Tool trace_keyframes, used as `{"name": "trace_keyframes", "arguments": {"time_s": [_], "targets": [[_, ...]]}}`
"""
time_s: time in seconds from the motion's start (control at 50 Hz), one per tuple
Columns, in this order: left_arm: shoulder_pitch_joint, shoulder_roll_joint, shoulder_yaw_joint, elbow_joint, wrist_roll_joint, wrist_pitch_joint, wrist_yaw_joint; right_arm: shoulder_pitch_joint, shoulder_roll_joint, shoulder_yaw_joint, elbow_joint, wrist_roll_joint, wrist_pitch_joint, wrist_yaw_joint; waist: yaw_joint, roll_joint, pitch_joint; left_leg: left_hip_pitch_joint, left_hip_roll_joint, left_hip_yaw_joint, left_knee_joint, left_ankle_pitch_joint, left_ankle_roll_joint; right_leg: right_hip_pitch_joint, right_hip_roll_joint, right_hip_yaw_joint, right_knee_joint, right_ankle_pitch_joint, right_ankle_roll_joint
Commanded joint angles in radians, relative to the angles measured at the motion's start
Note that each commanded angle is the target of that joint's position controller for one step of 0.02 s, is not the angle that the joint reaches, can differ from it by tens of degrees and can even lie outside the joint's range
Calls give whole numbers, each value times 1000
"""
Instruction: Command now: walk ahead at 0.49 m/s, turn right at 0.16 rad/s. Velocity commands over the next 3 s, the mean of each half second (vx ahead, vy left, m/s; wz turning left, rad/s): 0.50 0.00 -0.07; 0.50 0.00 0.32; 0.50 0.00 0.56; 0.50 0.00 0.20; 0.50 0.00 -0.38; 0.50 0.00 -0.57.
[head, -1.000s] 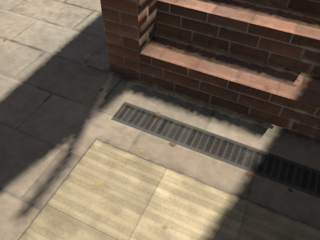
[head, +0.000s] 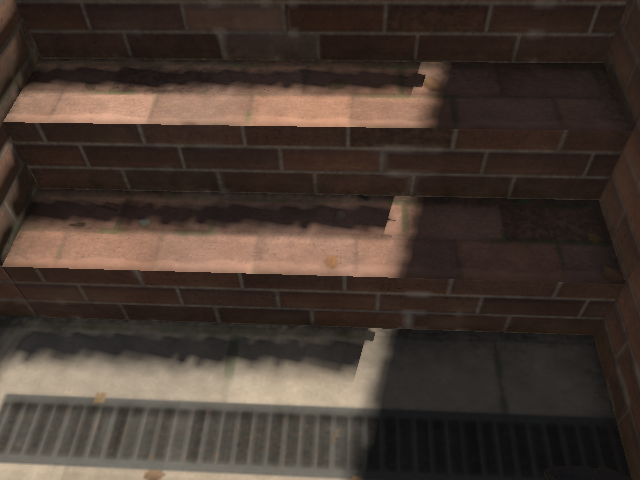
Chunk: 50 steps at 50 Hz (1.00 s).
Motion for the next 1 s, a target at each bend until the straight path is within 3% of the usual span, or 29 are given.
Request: {"name": "trace_keyframes", "arguments": {"time_s": [0.02, 0.04, 0.06, 0.08, 0.1, 0.12, 0.14, 0.16, 0.2, 0.24, 0.34, 0.36, 0.38, 0.42, 0.48, 0.52, 0.54, 0.56, 0.58, 0.6, 0.62, 0.64, 0.68, 0.74, 0.82, 0.86, 0.94, 0.96, 1.0], "targets": [[-3, 169, 42, -40, 8, 8, 6, 6, -147, -40, -63, 4, -25, -2, -73, -147, -21, 119, -38, 32, -7, -115, 51, 11, -293, 95, 144, 889, -88], [-22, 161, 35, -49, 16, 15, 1, 162, -182, -58, -23, 3, -23, -9, -149, -141, -125, 324, -42, 39, -13, -88, 86, -28, -236, 58, 326, 980, -64], [-26, 125, 18, -73, 32, 14, -5, 348, -231, -68, 5, -9, -21, -18, -213, -68, -278, 636, 122, -153, 14, -108, 156, -221, -173, 38, 601, 745, -38], [147, -7, -17, -51, 9, -5, -20, 463, -292, -89, 51, -14, -13, -12, -148, 270, -419, 1016, 354, -635, -71, -317, 330, -633, 12, -10, 999, 33, 45], [107, 78, -7, -41, -18, -23, -18, 441, -181, -60, 59, -1, -17, -7, -172, 215, -373, 992, 352, -778, -201, -465, 293, -760, -12, 87, 1107, -169, 25], [-25, 151, 9, -79, -36, -35, -19, 336, -138, -47, 37, 7, -17, -10, -168, 123, -195, 842, 320, -615, -220, -460, 237, -821, -76, 62, 1106, -94, 10], [-102, 153, 8, -101, -28, -39, -14, 246, -121, -38, 13, 0, -11, -11, -138, -3, -113, 679, 284, -485, -244, -341, 208, -781, -134, 13, 1060, -3, 10], [-136, 141, 12, -110, -9, -40, -12, 211, -111, -31, 9, -7, -10, -8, -113, -40, -52, 559, 256, -410, -271, -216, 207, -755, -165, -9, 1002, 41, 18], [-94, 107, 15, -107, 1, -23, -13, 204, -91, -20, 21, -19, -9, -2, -66, 7, -49, 465, 197, -298, -315, -113, 195, -667, -206, -21, 924, 82, 26], [-82, 73, 9, -107, 0, -12, -12, 220, -114, -23, 39, -3, -11, -2, -52, 23, -31, 418, 182, -220, -350, -44, 205, -672, -224, -48, 858, 102, 44], [-255, 66, 1, -176, 10, -11, -9, 272, -157, -32, 67, 6, 5, -23, -95, 15, 13, 418, 150, -111, -391, -10, 186, -742, -230, -89, 567, 334, 91], [-295, 28, -19, -185, 76, 11, -48, 347, -110, -23, 116, -14, 7, -11, -89, 2, 42, 357, 103, -39, -388, -8, 154, -658, -199, -175, 488, 374, 90], [-325, 13, -22, -191, 72, 20, -63, 362, -104, -22, 120, -16, 9, -6, -109, 36, 46, 342, 83, -15, -381, -13, 136, -611, -181, -196, 429, 417, 88], [-367, 32, -22, -198, 50, 25, -68, 382, -120, -28, 125, -20, 10, -5, -127, 54, 41, 384, 109, -28, -360, 7, 126, -578, -169, -195, 373, 438, 84], [-388, 73, -14, -212, 51, 10, -49, 366, -165, -41, 126, -20, 13, -20, -106, 49, 27, 513, 178, -74, -284, 107, 111, -566, -157, -167, 289, 320, 54], [-286, 98, -2, -178, 55, -6, -36, 336, -168, -44, 127, -20, 18, -30, -51, 48, -20, 572, 182, -73, -149, 236, 90, -459, -129, -165, 209, 245, 22], [-152, 120, 10, -129, 67, -20, -25, 353, -139, -33, 132, -20, 23, -32, -4, 8, -96, 548, 132, -52, 25, 268, 75, -288, -115, -165, 150, 248, 0], [15, 182, 26, -98, 88, -32, -11, 358, -89, -15, 107, -17, 21, -32, 55, -88, -224, 404, 77, -16, 272, 42, 60, -52, -286, 0, 145, 208, -38], [52, 304, 60, -84, 93, -23, -12, 493, 27, 13, 92, 20, 23, -30, -4, -357, -291, 37, -91, 73, 572, -527, 28, 192, -539, 410, 51, 159, -152], [-1, 231, 52, -96, 62, -11, -17, 454, -93, -11, 119, -8, 37, -39, -8, -212, -247, -18, -44, -25, 666, -570, 43, 87, -524, 461, -6, 98, -147], [-93, 145, 28, -115, 54, -14, -23, 387, -106, -19, 116, -15, 40, -33, -36, -133, -138, -11, 3, -57, 660, -482, 55, -32, -468, 311, -27, 74, -116], [-135, 97, 15, -115, 49, -20, -27, 348, -83, -13, 115, -14, 41, -28, -47, -106, -83, 12, 35, -55, 628, -420, 50, -118, -426, 197, -68, 157, -95], [-149, 56, 0, -81, 39, -36, -18, 330, -70, -15, 132, -30, 58, -25, -70, -106, -34, 63, 50, -49, 603, -340, 34, -194, -351, 17, -98, 387, -51], [-111, 69, 5, -56, 27, -49, -4, 297, -43, -24, 132, -29, 67, -14, -77, -99, -46, 12, 37, -31, 569, -269, 21, -182, -335, -91, -101, 419, -35], [-68, 83, 9, -24, 22, -55, 21, 164, -24, -24, 81, -46, 76, -4, -62, -77, 16, -92, 55, -17, 479, -172, -8, -181, -356, -149, -152, 339, -67], [-96, 53, 0, -26, 23, -55, 14, 105, -11, -18, 60, -41, 76, 4, -60, -105, 4, -71, 47, 3, 375, -108, -11, -188, -322, -237, -102, 477, -44], [-88, 91, 7, -3, 13, -64, 16, 38, 2, -6, 18, -49, 78, 1, -63, -111, -15, 46, 18, 66, 215, -97, 5, -190, -339, -305, -20, 717, -47], [-68, 89, 9, 6, 23, -62, 19, 82, 7, -3, 26, -47, 86, -7, -72, -154, -59, 104, 2, 97, 263, -144, 21, -178, -355, -318, 31, 757, -58], [-77, 101, 12, 10, 26, -65, 17, 112, -4, -6, 18, -61, 88, -17, -97, -138, -70, 159, -22, 100, 243, -244, 64, -167, -369, -331, 127, 938, -61]]}}
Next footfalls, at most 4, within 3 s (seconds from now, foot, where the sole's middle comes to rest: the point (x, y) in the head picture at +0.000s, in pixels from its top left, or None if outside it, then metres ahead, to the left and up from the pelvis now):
0.04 left None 0.22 0.12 -0.77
0.56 right None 0.47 -0.10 -0.77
1.06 left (322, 414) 0.61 0.09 -0.77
1.64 right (371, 238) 0.93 0.00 -0.56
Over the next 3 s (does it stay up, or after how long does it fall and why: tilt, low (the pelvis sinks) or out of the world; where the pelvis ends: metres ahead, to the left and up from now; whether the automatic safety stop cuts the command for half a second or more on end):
stays up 1.32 0.38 0.53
